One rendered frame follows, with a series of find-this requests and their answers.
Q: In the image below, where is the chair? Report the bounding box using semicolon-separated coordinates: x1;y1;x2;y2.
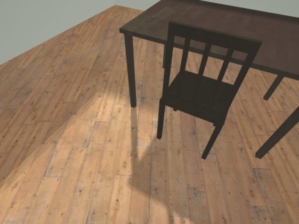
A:
157;21;263;160

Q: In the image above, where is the table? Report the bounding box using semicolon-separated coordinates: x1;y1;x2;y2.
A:
119;0;299;159

